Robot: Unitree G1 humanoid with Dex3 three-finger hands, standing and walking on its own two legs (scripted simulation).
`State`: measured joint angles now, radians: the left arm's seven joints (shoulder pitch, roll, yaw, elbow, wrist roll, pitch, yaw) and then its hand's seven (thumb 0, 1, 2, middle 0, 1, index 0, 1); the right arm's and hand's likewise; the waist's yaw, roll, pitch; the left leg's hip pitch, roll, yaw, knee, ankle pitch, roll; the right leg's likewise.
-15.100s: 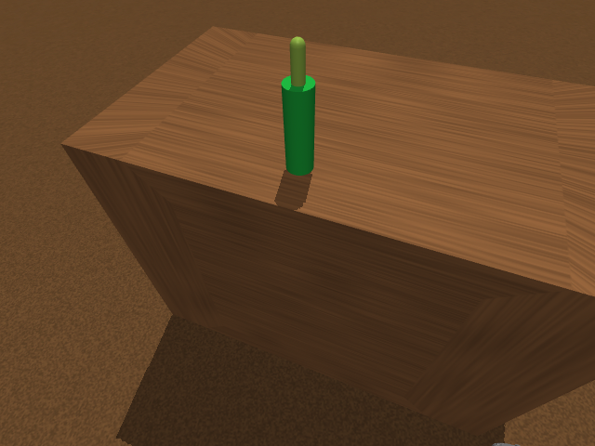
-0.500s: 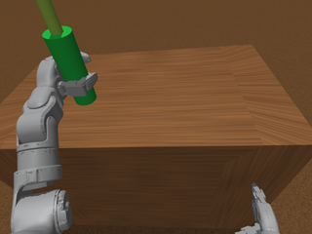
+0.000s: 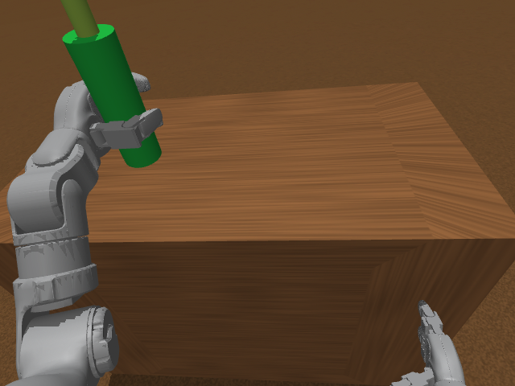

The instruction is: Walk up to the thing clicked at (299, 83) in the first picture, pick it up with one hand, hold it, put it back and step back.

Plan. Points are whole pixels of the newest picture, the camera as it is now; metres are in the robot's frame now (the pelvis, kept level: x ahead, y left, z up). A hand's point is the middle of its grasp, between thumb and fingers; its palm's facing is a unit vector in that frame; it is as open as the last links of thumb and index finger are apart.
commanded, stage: lift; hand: left
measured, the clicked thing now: (109, 79) +0.36 +0.17 +0.35
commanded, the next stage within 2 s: hold in 0.22 s
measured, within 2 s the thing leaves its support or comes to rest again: neither
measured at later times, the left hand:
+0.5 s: hand (117, 108) +0.34 +0.16 +0.32, palm faces +0.05 -1.00 -0.04, open 7.2 cm
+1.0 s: hand (118, 112) +0.33 +0.16 +0.32, palm faces +0.04 -1.00 -0.04, open 7.2 cm
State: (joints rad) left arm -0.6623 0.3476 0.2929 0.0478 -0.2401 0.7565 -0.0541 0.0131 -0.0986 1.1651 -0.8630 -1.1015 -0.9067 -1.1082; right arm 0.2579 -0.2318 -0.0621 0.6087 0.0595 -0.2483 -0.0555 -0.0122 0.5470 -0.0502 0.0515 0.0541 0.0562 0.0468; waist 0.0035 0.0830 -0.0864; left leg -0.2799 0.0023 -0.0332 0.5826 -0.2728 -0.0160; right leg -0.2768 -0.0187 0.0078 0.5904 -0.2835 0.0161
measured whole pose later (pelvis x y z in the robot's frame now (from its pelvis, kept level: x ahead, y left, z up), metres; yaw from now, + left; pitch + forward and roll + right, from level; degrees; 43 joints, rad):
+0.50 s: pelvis -0.01 +0.00 +0.00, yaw +0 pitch -2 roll +0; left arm -0.69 0.38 0.31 -0.04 -0.27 0.87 -0.07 0.01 -0.10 1.17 -0.86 -1.10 -0.91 -1.11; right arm 0.26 -0.24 -0.05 0.64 0.08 -0.29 -0.05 -0.01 0.55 -0.05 0.05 0.05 0.06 0.05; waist 0.02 0.09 -0.10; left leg -0.29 0.00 -0.03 0.60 -0.27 -0.01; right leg -0.29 -0.02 0.01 0.60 -0.28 0.02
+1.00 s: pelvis -0.01 +0.00 +0.00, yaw +0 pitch -2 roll +0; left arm -0.67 0.37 0.31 -0.12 -0.30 0.96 -0.06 0.01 -0.09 1.16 -0.86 -1.11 -0.90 -1.11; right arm 0.25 -0.24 -0.06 0.64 0.09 -0.29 -0.03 -0.01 0.55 -0.05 0.05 0.05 0.06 0.05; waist 0.03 0.10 -0.11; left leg -0.31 0.00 -0.03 0.62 -0.28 -0.01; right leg -0.30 -0.02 0.01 0.63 -0.29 0.02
